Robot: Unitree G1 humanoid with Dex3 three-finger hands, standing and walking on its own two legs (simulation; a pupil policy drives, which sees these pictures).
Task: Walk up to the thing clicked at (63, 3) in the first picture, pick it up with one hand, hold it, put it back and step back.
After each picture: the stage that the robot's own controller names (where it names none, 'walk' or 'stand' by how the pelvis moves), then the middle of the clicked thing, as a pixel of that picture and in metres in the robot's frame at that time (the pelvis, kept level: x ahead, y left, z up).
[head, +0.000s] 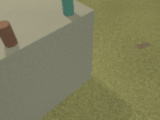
stand; out of the picture +0.93 +0.10 +0.09
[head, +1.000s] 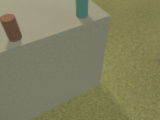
rise first; out of the picture +0.86 +0.04 +0.11
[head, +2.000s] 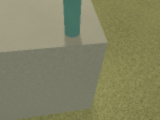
sink last; (72, 8) +0.62 +0.09 +0.13
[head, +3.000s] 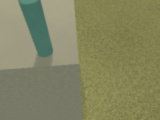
stand; (38, 29) +0.55 +0.20 +0.10
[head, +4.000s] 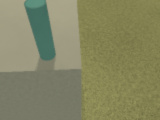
stand; (42, 32) +0.54 +0.18 +0.09
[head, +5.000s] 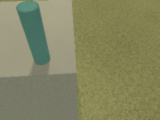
stand; (36, 37) +0.51 +0.20 +0.10
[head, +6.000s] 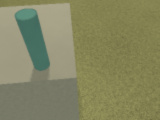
stand; (35, 43) +0.50 +0.21 +0.09
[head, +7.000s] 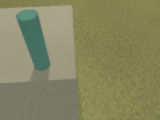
stand; (35, 43) +0.50 +0.20 +0.09
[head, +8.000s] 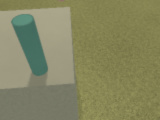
stand; (32, 48) +0.48 +0.21 +0.08
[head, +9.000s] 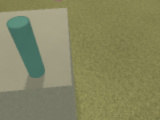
stand; (29, 50) +0.47 +0.22 +0.08
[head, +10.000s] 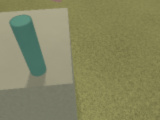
stand; (30, 49) +0.48 +0.22 +0.08
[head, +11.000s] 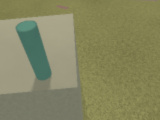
rise first; (36, 53) +0.47 +0.22 +0.09
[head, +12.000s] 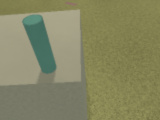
go down; (41, 47) +0.50 +0.21 +0.09
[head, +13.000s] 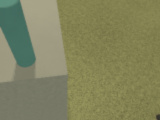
go down; (17, 36) +0.48 +0.20 +0.11
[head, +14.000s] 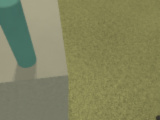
approach; (18, 36) +0.48 +0.20 +0.12
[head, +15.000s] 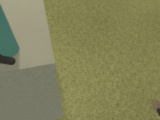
close in; out of the picture +0.49 +0.22 +0.15
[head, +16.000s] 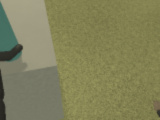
lift; out of the picture +0.48 +0.22 +0.15
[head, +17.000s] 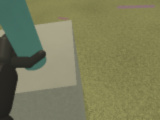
lift; (18, 25) +0.34 +0.16 +0.32
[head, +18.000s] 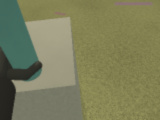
hold; (14, 38) +0.32 +0.18 +0.29
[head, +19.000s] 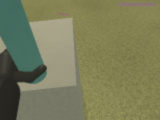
hold; (20, 42) +0.33 +0.17 +0.27
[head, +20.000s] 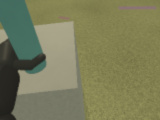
crouch; (20, 30) +0.36 +0.17 +0.29
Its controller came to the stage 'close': yes
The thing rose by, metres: 0.21
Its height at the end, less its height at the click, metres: +0.18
